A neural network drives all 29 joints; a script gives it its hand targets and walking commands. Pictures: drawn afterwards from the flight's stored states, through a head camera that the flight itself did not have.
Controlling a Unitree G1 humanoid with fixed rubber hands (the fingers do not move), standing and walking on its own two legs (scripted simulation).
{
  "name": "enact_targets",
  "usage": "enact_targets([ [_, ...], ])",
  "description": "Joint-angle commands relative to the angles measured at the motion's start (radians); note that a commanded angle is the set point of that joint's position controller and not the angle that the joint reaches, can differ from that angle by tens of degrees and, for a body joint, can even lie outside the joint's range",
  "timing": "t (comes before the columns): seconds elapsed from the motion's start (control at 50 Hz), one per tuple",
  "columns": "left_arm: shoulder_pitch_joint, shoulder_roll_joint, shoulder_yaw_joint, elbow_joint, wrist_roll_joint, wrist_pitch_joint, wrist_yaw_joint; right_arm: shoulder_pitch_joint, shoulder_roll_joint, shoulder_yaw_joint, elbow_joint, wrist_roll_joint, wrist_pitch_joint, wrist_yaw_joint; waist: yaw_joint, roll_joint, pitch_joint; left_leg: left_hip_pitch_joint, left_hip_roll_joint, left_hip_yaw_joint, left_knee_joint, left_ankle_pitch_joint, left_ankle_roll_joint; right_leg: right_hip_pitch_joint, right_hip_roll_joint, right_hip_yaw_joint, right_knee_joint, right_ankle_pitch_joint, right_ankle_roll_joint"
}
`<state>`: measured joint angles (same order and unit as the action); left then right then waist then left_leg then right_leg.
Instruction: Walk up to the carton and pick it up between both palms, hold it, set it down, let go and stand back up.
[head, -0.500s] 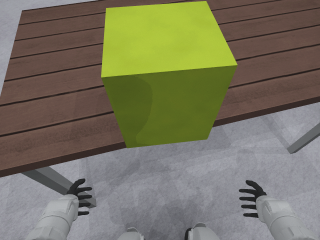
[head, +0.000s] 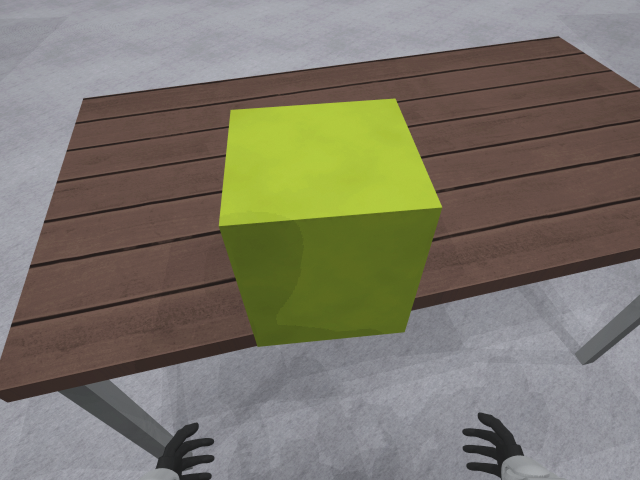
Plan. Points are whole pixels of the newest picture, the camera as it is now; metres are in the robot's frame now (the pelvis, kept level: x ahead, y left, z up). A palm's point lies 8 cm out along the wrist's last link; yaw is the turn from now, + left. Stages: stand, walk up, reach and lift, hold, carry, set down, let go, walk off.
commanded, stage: reach and lift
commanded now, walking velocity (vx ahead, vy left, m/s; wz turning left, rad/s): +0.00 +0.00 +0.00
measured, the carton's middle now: (323, 228) +0.43 +0.01 +0.09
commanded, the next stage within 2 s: none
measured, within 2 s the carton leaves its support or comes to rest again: neither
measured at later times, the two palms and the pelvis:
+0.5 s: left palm out of the picture +0.15 +0.20 -0.06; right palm out of the picture +0.15 -0.20 -0.07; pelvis -0.01 +0.01 +0.01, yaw +0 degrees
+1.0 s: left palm (170, 446) +0.19 +0.19 -0.02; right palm (511, 448) +0.19 -0.20 -0.03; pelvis +0.02 +0.00 +0.01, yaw +0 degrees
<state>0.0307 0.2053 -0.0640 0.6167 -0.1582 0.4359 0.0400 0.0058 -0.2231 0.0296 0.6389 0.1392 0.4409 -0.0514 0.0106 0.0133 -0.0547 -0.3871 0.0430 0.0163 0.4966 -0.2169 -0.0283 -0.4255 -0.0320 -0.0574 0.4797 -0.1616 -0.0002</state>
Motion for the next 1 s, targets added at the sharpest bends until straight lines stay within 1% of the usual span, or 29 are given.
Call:
enact_targets([
  [0.0, -0.111, 0.070, 0.056, -0.183, 0.047, 0.031, 0.015, -0.042, -0.035, -0.004, -0.188, -0.017, 0.026, 0.015, -0.004, 0.001, -0.127, 0.002, -0.072, 0.040, -0.118, -0.007, 0.031, 0.252, 0.047, 0.033, -0.110, 0.009, 0.000],
  [0.02, -0.079, 0.051, 0.040, -0.167, 0.049, 0.040, 0.020, -0.037, -0.031, 0.008, -0.152, -0.003, 0.030, 0.017, 0.006, 0.029, -0.116, 0.008, -0.078, 0.040, -0.127, 0.007, 0.030, 0.260, 0.050, 0.029, -0.106, 0.018, 0.001],
  [0.04, -0.085, 0.059, 0.061, -0.177, 0.063, 0.047, 0.024, -0.036, -0.023, -0.002, -0.193, -0.021, 0.029, 0.018, 0.008, 0.002, -0.087, -0.005, -0.080, 0.033, -0.137, -0.011, 0.033, 0.266, 0.047, 0.033, -0.125, -0.001, 0.000],
  [0.08, -0.079, 0.014, 0.078, -0.175, 0.080, 0.059, 0.023, -0.038, -0.024, -0.020, -0.194, -0.037, 0.032, 0.022, 0.011, 0.017, -0.047, 0.010, -0.078, 0.039, -0.152, -0.026, 0.030, 0.257, 0.039, 0.041, -0.154, -0.037, -0.006],
  [0.12, -0.045, 0.027, 0.090, -0.218, 0.095, 0.054, 0.027, -0.040, -0.032, -0.037, -0.292, -0.055, 0.014, 0.020, 0.013, -0.021, -0.047, 0.051, -0.079, 0.037, -0.165, -0.051, 0.034, 0.252, 0.039, 0.040, -0.169, -0.083, -0.007],
  [0.14, -0.024, 0.010, 0.092, -0.226, 0.083, 0.044, 0.024, -0.020, -0.038, -0.037, -0.321, -0.058, 0.004, 0.023, 0.000, -0.057, -0.056, 0.060, -0.079, 0.035, -0.163, -0.031, 0.038, 0.267, 0.041, 0.041, -0.176, -0.086, -0.002],
  [0.16, -0.024, 0.003, 0.091, -0.234, 0.088, 0.039, 0.024, -0.019, -0.021, -0.034, -0.312, -0.059, -0.003, 0.021, 0.006, -0.058, -0.060, 0.062, -0.077, 0.028, -0.171, -0.055, 0.036, 0.249, 0.041, 0.044, -0.189, -0.110, -0.002],
  [0.2, -0.012, -0.006, 0.092, -0.288, 0.098, 0.021, 0.030, -0.018, -0.013, -0.048, -0.350, -0.064, -0.024, 0.022, 0.015, -0.005, -0.057, 0.060, -0.069, 0.033, -0.183, -0.080, 0.039, 0.228, 0.037, 0.045, -0.182, -0.133, -0.007],
  [0.28, -0.015, -0.052, 0.072, -0.412, 0.077, -0.020, 0.058, 0.017, -0.031, -0.043, -0.405, -0.049, -0.048, 0.029, -0.001, 0.014, -0.071, 0.007, -0.045, 0.018, -0.232, -0.128, 0.037, 0.296, 0.064, 0.010, -0.152, -0.084, -0.012],
  [0.3, 0.016, -0.051, 0.071, -0.434, 0.070, -0.034, 0.064, 0.025, -0.040, -0.046, -0.453, -0.057, -0.067, 0.031, -0.002, -0.009, -0.102, 0.020, -0.037, 0.002, -0.242, -0.156, 0.040, 0.320, 0.058, 0.011, -0.144, -0.088, -0.015],
  [0.34, 0.056, -0.051, 0.055, -0.461, 0.056, -0.042, 0.068, 0.087, -0.026, -0.048, -0.441, -0.046, -0.076, 0.029, -0.015, -0.028, -0.091, 0.054, -0.046, 0.015, -0.221, -0.102, 0.044, 0.289, 0.046, 0.026, -0.157, -0.085, -0.011],
  [0.38, 0.095, -0.048, 0.061, -0.501, 0.061, -0.053, 0.073, 0.107, -0.033, -0.055, -0.477, -0.046, -0.091, 0.022, -0.008, -0.006, -0.092, 0.079, -0.051, 0.025, -0.209, -0.091, 0.043, 0.260, 0.038, 0.034, -0.167, -0.088, -0.020],
  [0.4, 0.086, -0.041, 0.053, -0.519, 0.047, -0.056, 0.072, 0.118, -0.030, -0.051, -0.467, -0.041, -0.088, 0.022, -0.028, -0.029, -0.087, 0.066, -0.050, 0.020, -0.218, -0.089, 0.041, 0.279, 0.049, 0.023, -0.172, -0.074, -0.014],
  [0.44, 0.106, -0.052, 0.031, -0.549, 0.038, -0.049, 0.078, 0.119, -0.046, -0.051, -0.511, -0.038, -0.083, 0.022, -0.025, -0.007, -0.010, 0.025, -0.039, 0.003, -0.250, -0.166, 0.035, 0.266, 0.046, 0.022, -0.175, -0.115, -0.025],
  [0.5, 0.122, -0.053, 0.035, -0.616, 0.034, -0.040, 0.089, 0.149, -0.054, -0.049, -0.575, -0.040, -0.078, 0.020, -0.024, -0.025, -0.065, 0.061, -0.046, 0.014, -0.222, -0.119, 0.040, 0.255, 0.043, 0.020, -0.175, -0.093, -0.022],
  [0.54, 0.126, -0.053, 0.026, -0.626, 0.032, -0.028, 0.086, 0.165, -0.046, -0.045, -0.601, -0.043, -0.065, 0.015, -0.034, -0.081, -0.035, 0.060, -0.055, 0.010, -0.221, -0.069, 0.038, 0.251, 0.035, 0.023, -0.191, -0.067, -0.023],
  [0.56, 0.131, -0.051, 0.028, -0.627, 0.035, -0.021, 0.084, 0.181, -0.049, -0.055, -0.605, -0.041, -0.059, 0.015, -0.033, -0.067, -0.032, 0.060, -0.060, 0.018, -0.219, -0.065, 0.038, 0.259, 0.034, 0.028, -0.196, -0.069, -0.025],
  [0.58, 0.163, -0.054, 0.022, -0.639, 0.035, -0.014, 0.088, 0.197, -0.026, -0.038, -0.598, -0.023, -0.049, 0.016, -0.013, -0.041, -0.050, 0.081, -0.054, 0.011, -0.224, -0.053, 0.045, 0.277, 0.034, 0.035, -0.189, -0.040, -0.024],
  [0.64, 0.181, -0.044, 0.043, -0.664, 0.038, -0.002, 0.094, 0.186, -0.011, -0.019, -0.681, -0.004, -0.043, 0.022, 0.007, -0.057, -0.071, 0.075, -0.053, 0.002, -0.222, -0.020, 0.052, 0.308, 0.032, 0.044, -0.179, 0.024, -0.016],
  [0.68, 0.189, -0.040, 0.043, -0.700, 0.035, -0.005, 0.090, 0.212, -0.019, -0.023, -0.723, -0.005, -0.045, 0.017, -0.014, -0.062, -0.073, 0.096, -0.065, 0.009, -0.232, 0.036, 0.053, 0.326, 0.029, 0.051, -0.192, 0.088, -0.005],
  [0.7, 0.188, -0.038, 0.059, -0.720, 0.043, -0.017, 0.085, 0.229, -0.016, -0.026, -0.737, -0.009, -0.055, 0.017, -0.009, -0.074, -0.110, 0.112, -0.067, 0.004, -0.228, 0.072, 0.046, 0.340, 0.036, 0.038, -0.187, 0.108, -0.001],
  [0.74, 0.219, -0.035, 0.044, -0.714, 0.059, -0.015, 0.082, 0.254, -0.018, -0.029, -0.695, -0.004, -0.057, 0.016, 0.003, -0.028, -0.112, 0.140, -0.074, 0.010, -0.221, 0.112, 0.040, 0.341, 0.040, 0.049, -0.183, 0.162, -0.006],
  [0.8, 0.231, -0.025, 0.046, -0.740, 0.061, -0.034, 0.081, 0.284, -0.035, -0.023, -0.721, -0.001, -0.080, 0.022, -0.004, -0.024, -0.110, 0.137, -0.077, 0.002, -0.220, 0.195, 0.032, 0.373, 0.055, 0.042, -0.167, 0.237, 0.001],
  [0.86, 0.271, -0.041, 0.045, -0.727, 0.060, -0.032, 0.082, 0.296, -0.031, -0.020, -0.706, -0.007, -0.085, 0.013, 0.005, 0.016, -0.086, 0.159, -0.076, 0.006, -0.226, 0.225, 0.025, 0.391, 0.057, 0.058, -0.172, 0.274, 0.000],
  [0.88, 0.267, -0.052, 0.035, -0.749, 0.051, -0.050, 0.079, 0.307, -0.036, -0.032, -0.694, -0.006, -0.097, 0.013, -0.011, 0.015, -0.091, 0.168, -0.077, 0.002, -0.224, 0.262, 0.015, 0.412, 0.057, 0.051, -0.173, 0.304, -0.003],
  [0.9, 0.282, -0.040, 0.037, -0.792, 0.057, -0.078, 0.079, 0.315, -0.040, -0.039, -0.731, -0.010, -0.119, 0.020, 0.003, 0.002, -0.096, 0.199, -0.072, -0.003, -0.234, 0.262, 0.021, 0.418, 0.058, 0.054, -0.172, 0.299, -0.004],
  [0.92, 0.279, -0.048, 0.043, -0.776, 0.046, -0.096, 0.077, 0.287, -0.040, -0.038, -0.743, -0.008, -0.140, 0.020, -0.011, -0.021, -0.092, 0.204, -0.069, -0.014, -0.229, 0.285, 0.025, 0.407, 0.062, 0.059, -0.170, 0.311, -0.001],
  [0.96, 0.267, -0.056, 0.031, -0.764, 0.046, -0.137, 0.079, 0.283, -0.043, -0.040, -0.732, -0.005, -0.182, 0.018, -0.016, 0.001, -0.091, 0.187, -0.062, -0.030, -0.212, 0.339, 0.017, 0.380, 0.057, 0.057, -0.157, 0.334, -0.007],
  [0.98, 0.266, -0.041, 0.034, -0.758, 0.048, -0.143, 0.082, 0.268, -0.038, -0.040, -0.723, -0.005, -0.193, 0.015, -0.014, -0.027, -0.113, 0.186, -0.063, -0.019, -0.209, 0.302, 0.020, 0.364, 0.056, 0.058, -0.163, 0.297, 0.004],
])
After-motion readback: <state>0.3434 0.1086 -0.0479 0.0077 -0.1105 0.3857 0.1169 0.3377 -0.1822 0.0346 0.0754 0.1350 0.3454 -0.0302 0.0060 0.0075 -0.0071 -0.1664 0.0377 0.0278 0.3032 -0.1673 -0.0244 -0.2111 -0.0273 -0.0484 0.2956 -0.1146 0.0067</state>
